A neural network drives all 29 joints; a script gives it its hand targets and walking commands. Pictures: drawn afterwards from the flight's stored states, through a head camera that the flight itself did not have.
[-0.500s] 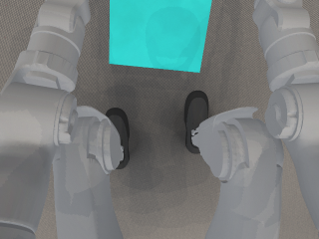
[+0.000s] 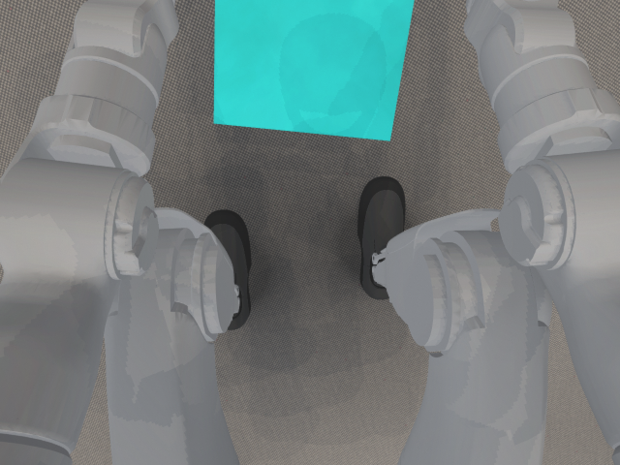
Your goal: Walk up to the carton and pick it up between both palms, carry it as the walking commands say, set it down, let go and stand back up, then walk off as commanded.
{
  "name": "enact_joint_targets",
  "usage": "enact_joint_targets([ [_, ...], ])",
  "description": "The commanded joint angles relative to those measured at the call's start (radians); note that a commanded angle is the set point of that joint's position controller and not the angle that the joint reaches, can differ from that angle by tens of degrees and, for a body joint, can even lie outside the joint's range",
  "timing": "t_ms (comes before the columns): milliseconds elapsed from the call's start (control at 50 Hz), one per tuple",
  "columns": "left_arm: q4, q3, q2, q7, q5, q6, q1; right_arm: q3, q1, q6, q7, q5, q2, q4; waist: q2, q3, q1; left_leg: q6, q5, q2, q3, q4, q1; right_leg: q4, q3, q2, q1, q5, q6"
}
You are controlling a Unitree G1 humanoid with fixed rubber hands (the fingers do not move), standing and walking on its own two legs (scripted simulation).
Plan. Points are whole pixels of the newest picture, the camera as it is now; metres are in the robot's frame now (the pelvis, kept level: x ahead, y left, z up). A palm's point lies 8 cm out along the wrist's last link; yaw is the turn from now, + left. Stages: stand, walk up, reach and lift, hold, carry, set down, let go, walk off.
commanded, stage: reach and lift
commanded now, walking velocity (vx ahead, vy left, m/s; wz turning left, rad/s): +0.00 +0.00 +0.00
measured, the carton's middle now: (312, 11) +0.51 -0.02 -0.30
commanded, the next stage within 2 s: none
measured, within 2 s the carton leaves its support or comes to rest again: leaves its support in 0.58 s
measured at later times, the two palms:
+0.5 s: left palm out of the picture +0.55 +0.12 -0.19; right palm out of the picture +0.53 -0.18 -0.19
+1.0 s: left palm out of the picture +0.55 +0.11 -0.15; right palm out of the picture +0.53 -0.18 -0.16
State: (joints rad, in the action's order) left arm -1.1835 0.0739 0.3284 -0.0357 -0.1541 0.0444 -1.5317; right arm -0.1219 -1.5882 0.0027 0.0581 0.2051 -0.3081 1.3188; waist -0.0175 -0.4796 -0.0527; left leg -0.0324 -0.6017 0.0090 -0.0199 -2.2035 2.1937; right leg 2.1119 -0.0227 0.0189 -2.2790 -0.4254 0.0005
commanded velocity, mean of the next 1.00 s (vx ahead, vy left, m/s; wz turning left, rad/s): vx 0.00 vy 0.00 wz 0.00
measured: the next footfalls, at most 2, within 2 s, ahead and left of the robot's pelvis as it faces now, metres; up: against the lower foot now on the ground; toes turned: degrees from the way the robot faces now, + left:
none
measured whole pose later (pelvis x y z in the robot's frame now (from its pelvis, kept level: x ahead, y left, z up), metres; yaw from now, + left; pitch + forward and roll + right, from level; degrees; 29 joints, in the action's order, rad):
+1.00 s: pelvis -0.02 +0.00 +0.00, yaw +2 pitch +28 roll +0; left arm -1.07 0.04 0.30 -0.18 -0.16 0.24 -1.56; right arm -0.10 -1.58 -0.22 0.14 0.21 -0.32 1.16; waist 0.03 -0.53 -0.08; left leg -0.05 -0.53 0.07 -0.04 -2.19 2.15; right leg 2.10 -0.03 0.02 -2.20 -0.39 0.03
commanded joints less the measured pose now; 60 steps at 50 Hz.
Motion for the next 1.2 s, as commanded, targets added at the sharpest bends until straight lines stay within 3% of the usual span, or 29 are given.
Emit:
enact_joint_targets([
  [0,0.179,-0.149,-0.796,0.203,0.059,0.008,-0.365,0.041,-0.218,-0.039,-0.190,-0.106,0.752,-0.149,0.133,0.971,-0.022,0.004,0.194,0.118,0.043,0.178,-0.177,-0.042,0.051,-0.102,0.551,0.213,-0.004],
  [40,0.197,-0.154,-0.839,0.208,0.028,0.008,-0.410,0.083,-0.212,-0.041,-0.190,-0.088,0.807,-0.155,0.054,1.025,-0.052,0.012,0.204,0.111,0.027,0.140,-0.146,-0.035,0.034,-0.101,0.616,0.257,-0.013],
  [60,0.239,-0.167,-0.811,0.202,0.048,-0.001,-0.423,0.073,-0.202,-0.040,-0.194,-0.069,0.797,-0.149,0.138,0.983,-0.023,0.001,0.200,0.109,0.059,0.156,-0.142,-0.038,0.034,-0.110,0.576,0.256,-0.013],
  [100,0.230,-0.168,-0.805,0.199,0.027,0.004,-0.427,0.086,-0.234,-0.056,-0.198,-0.064,0.806,-0.141,0.069,1.001,-0.014,0.022,0.194,0.116,0.034,0.160,-0.167,-0.040,0.040,-0.103,0.565,0.213,-0.003],
  [140,0.163,-0.181,-0.868,0.211,0.036,0.024,-0.368,0.074,-0.213,-0.044,-0.197,-0.063,0.775,-0.147,0.163,0.963,-0.028,0.000,0.192,0.118,0.043,0.172,-0.177,-0.040,0.037,-0.103,0.548,0.230,-0.024],
  [180,0.208,-0.195,-0.872,0.204,0.006,0.013,-0.430,0.096,-0.223,-0.047,-0.191,-0.065,0.808,-0.151,0.107,0.990,-0.052,0.016,0.185,0.126,0.029,0.160,-0.175,-0.034,0.039,-0.102,0.564,0.214,-0.021],
  [240,0.223,-0.193,-0.887,0.203,0.017,0.013,-0.396,0.117,-0.259,-0.047,-0.195,-0.023,0.850,-0.192,0.116,1.064,-0.003,0.019,0.261,0.119,0.039,0.168,-0.247,-0.020,0.048,-0.103,0.594,0.281,-0.005],
  [260,0.230,-0.208,-0.895,0.208,-0.025,0.016,-0.433,0.134,-0.271,-0.046,-0.191,-0.030,0.858,-0.225,0.084,1.094,-0.046,0.028,0.276,0.123,0.038,0.149,-0.248,-0.041,0.042,-0.102,0.621,0.281,-0.006],
  [360,0.346,-0.285,-0.938,0.188,-0.042,0.011,-0.502,0.174,-0.317,-0.034,-0.169,0.027,0.870,-0.300,0.147,1.305,-0.013,-0.002,0.351,0.126,0.058,0.144,-0.370,-0.027,0.048,-0.119,0.731,0.369,-0.013],
  [380,0.288,-0.296,-0.947,0.186,-0.083,0.011,-0.547,0.195,-0.369,-0.032,-0.163,0.032,0.861,-0.353,0.123,1.367,-0.060,0.011,0.385,0.118,0.046,0.133,-0.427,-0.007,0.071,-0.105,0.727,0.382,0.004],
  [400,0.433,-0.297,-0.966,0.187,-0.077,-0.001,-0.558,0.201,-0.316,-0.043,-0.160,0.036,0.924,-0.305,0.112,1.436,-0.045,0.005,0.396,0.133,0.062,0.131,-0.414,-0.022,0.058,-0.117,0.804,0.408,-0.002],
  [460,0.523,-0.327,-0.915,0.160,-0.126,0.002,-0.662,0.263,-0.414,-0.052,-0.145,0.095,0.960,-0.455,0.087,1.721,-0.016,0.010,0.400,0.133,0.077,0.137,-0.543,-0.024,0.070,-0.122,0.953,0.438,0.009],
  [500,0.591,-0.380,-1.011,0.155,-0.187,0.016,-0.691,0.287,-0.524,-0.045,-0.127,0.104,0.907,-0.638,0.112,1.959,-0.078,-0.004,0.510,0.143,0.074,0.130,-0.684,-0.013,0.094,-0.118,1.052,0.535,0.000],
  [560,0.543,-0.338,-1.019,0.130,-0.149,0.030,-0.641,0.281,-0.519,-0.070,-0.145,0.138,1.005,-0.521,0.094,1.884,-0.001,0.007,0.407,0.143,0.082,0.152,-0.679,-0.027,0.095,-0.123,0.949,0.410,0.000],
  [620,0.597,-0.279,-1.044,0.148,-0.151,0.040,-0.792,0.238,-0.528,-0.119,-0.168,0.080,1.031,-0.490,0.060,1.873,-0.068,0.005,0.372,0.140,0.087,0.186,-0.687,-0.068,0.125,-0.123,0.933,0.356,0.009],
  [680,0.591,-0.278,-1.084,0.150,-0.113,0.049,-0.855,0.154,-0.513,-0.134,-0.188,0.041,1.046,-0.380,0.155,1.728,-0.081,-0.002,0.233,0.136,0.107,0.205,-0.577,-0.079,0.125,-0.118,0.774,0.223,-0.006],
  [700,0.583,-0.239,-1.043,0.156,-0.111,0.061,-0.867,0.174,-0.558,-0.153,-0.191,0.036,1.091,-0.391,0.091,1.736,-0.045,0.013,0.203,0.136,0.105,0.216,-0.576,-0.108,0.101,-0.109,0.856,0.175,-0.003],
  [720,0.535,-0.245,-1.074,0.163,-0.101,0.069,-0.875,0.126,-0.508,-0.159,-0.196,-0.001,1.069,-0.315,0.110,1.634,-0.104,-0.003,0.112,0.125,0.104,0.239,-0.504,-0.100,0.132,-0.102,0.783,0.111,-0.004],
  [760,0.588,-0.247,-1.022,0.167,-0.093,0.065,-0.931,0.120,-0.516,-0.185,-0.211,-0.015,1.129,-0.292,0.094,1.666,-0.063,-0.004,0.084,0.131,0.108,0.247,-0.524,-0.120,0.109,-0.102,0.800,0.092,-0.018],
  [780,0.623,-0.233,-1.065,0.176,-0.111,0.082,-0.948,0.134,-0.607,-0.179,-0.203,-0.017,1.086,-0.473,0.088,1.795,-0.090,0.003,0.114,0.136,0.108,0.244,-0.561,-0.127,0.114,-0.117,0.892,0.098,-0.017],
  [820,0.669,-0.290,-1.054,0.170,-0.135,0.079,-1.011,0.135,-0.569,-0.189,-0.203,-0.012,1.135,-0.502,0.066,1.896,-0.125,0.015,0.168,0.135,0.089,0.260,-0.623,-0.108,0.144,-0.114,0.900,0.201,-0.004],
  [920,0.755,-0.288,-1.077,0.166,-0.173,0.092,-0.998,0.215,-0.662,-0.192,-0.190,0.052,1.113,-0.685,0.063,2.151,-0.109,0.009,0.281,0.138,0.135,0.207,-0.694,-0.129,0.111,-0.118,1.139,0.294,0.002],
  [960,0.602,-0.260,-1.105,0.182,-0.133,0.111,-0.834,0.205,-0.625,-0.192,-0.183,0.024,1.124,-0.675,0.045,2.097,-0.109,0.014,0.275,0.152,0.126,0.213,-0.668,-0.129,0.137,-0.124,1.095,0.308,0.017],
  [980,0.653,-0.260,-1.077,0.182,-0.123,0.108,-0.867,0.201,-0.620,-0.203,-0.193,0.041,1.160,-0.619,0.060,2.046,-0.066,0.015,0.252,0.141,0.133,0.227,-0.604,-0.125,0.124,-0.119,1.075,0.293,0.022],
  [1040,0.644,-0.293,-1.143,0.174,-0.138,0.132,-0.804,0.287,-0.714,-0.200,-0.180,0.076,1.154,-0.863,0.016,2.335,-0.082,0.010,0.362,0.153,0.129,0.196,-0.756,-0.110,0.131,-0.126,1.212,0.423,0.027],
  [1080,0.632,-0.264,-1.122,0.177,-0.102,0.139,-0.786,0.302,-0.655,-0.222,-0.190,0.103,1.182,-0.764,0.037,2.201,-0.020,0.014,0.297,0.145,0.146,0.228,-0.691,-0.144,0.123,-0.132,1.155,0.334,0.036],
  [1140,0.655,-0.260,-1.201,0.188,-0.097,0.156,-0.713,0.293,-0.631,-0.242,-0.198,0.075,1.241,-0.780,0.028,2.223,-0.031,0.023,0.253,0.159,0.148,0.246,-0.680,-0.166,0.115,-0.143,1.183,0.298,0.028],
  [1160,0.631,-0.225,-1.221,0.199,-0.066,0.162,-0.720,0.258,-0.566,-0.255,-0.202,0.029,1.239,-0.710,0.020,2.151,-0.066,0.018,0.248,0.153,0.145,0.261,-0.654,-0.180,0.140,-0.144,1.131,0.282,0.036],
  [1180,0.528,-0.187,-1.202,0.203,-0.024,0.166,-0.659,0.203,-0.521,-0.262,-0.214,0.000,1.282,-0.591,-0.010,1.995,-0.037,0.028,0.141,0.153,0.137,0.279,-0.552,-0.187,0.139,-0.144,1.040,0.184,0.033],
])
